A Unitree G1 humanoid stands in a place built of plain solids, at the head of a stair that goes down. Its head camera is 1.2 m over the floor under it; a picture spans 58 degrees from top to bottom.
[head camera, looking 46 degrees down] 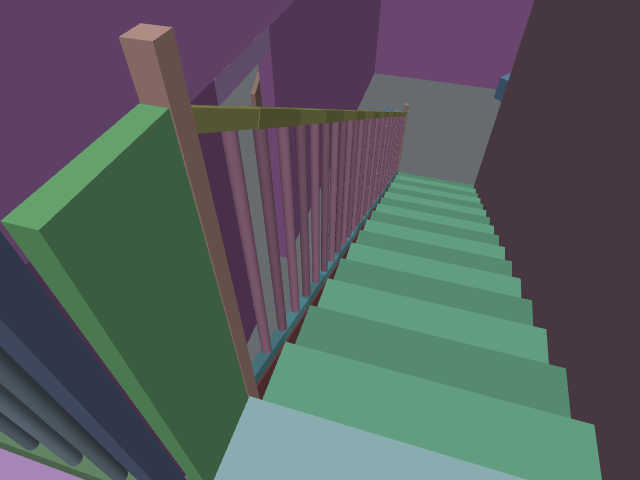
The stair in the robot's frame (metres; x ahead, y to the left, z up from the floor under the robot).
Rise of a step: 0.15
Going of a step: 0.28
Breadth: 1.01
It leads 17 degrees to the right of straight ahead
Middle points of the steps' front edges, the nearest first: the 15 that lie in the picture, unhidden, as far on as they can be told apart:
0.39 -0.28 0.00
0.66 -0.36 -0.15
0.93 -0.44 -0.30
1.19 -0.52 -0.45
1.46 -0.60 -0.60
1.72 -0.68 -0.75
1.99 -0.76 -0.91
2.25 -0.84 -1.06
2.52 -0.92 -1.21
2.79 -1.00 -1.36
3.05 -1.08 -1.51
3.32 -1.16 -1.66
3.58 -1.24 -1.81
3.85 -1.32 -1.96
4.11 -1.40 -2.12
